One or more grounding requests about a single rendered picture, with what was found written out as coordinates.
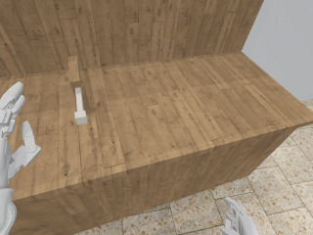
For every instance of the robot left hand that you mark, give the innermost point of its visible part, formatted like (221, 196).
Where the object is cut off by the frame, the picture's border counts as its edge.
(11, 104)

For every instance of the counter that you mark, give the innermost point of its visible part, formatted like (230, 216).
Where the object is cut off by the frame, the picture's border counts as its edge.
(173, 105)

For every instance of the robot left forearm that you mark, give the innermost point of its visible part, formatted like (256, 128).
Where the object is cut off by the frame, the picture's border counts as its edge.
(8, 211)

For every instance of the robot right hand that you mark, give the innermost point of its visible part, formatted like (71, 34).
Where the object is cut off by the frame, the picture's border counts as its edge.
(242, 223)

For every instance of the tap lever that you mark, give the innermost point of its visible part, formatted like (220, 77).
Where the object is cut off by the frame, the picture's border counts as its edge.
(80, 116)

